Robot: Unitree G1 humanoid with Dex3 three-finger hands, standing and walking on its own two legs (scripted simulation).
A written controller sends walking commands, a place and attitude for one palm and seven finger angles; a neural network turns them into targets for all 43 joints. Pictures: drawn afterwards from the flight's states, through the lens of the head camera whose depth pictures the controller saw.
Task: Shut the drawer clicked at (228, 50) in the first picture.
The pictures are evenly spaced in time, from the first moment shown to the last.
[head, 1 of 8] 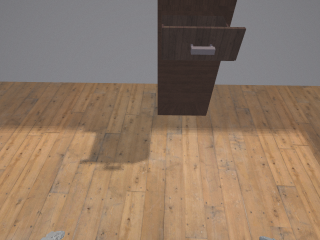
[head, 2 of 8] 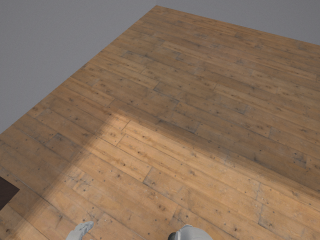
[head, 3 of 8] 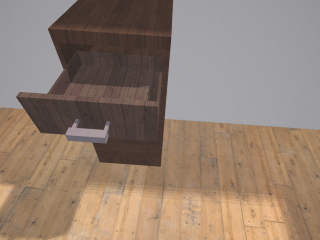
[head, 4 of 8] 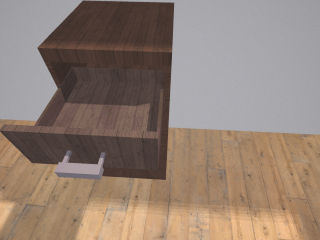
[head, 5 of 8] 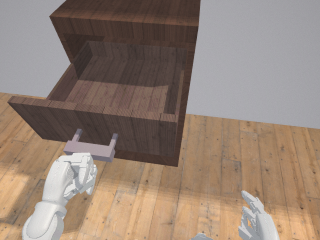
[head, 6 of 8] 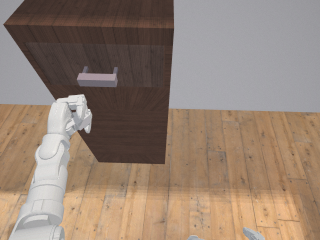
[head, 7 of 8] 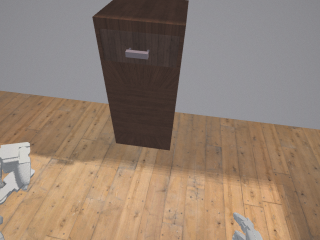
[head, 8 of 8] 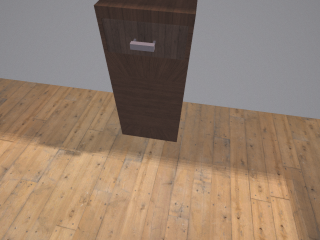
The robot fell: no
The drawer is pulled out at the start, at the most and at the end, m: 0.29 0.29 0.00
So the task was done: yes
